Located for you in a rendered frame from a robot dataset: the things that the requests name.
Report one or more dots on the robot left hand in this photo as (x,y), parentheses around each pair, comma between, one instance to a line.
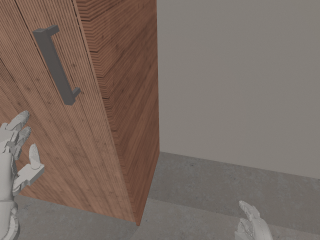
(12,138)

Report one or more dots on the wardrobe door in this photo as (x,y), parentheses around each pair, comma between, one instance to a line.
(75,142)

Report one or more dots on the robot right hand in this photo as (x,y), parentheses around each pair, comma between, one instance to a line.
(257,228)

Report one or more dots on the left robot forearm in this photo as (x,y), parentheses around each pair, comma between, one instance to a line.
(9,224)

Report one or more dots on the handle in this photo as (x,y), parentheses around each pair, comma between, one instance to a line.
(46,45)

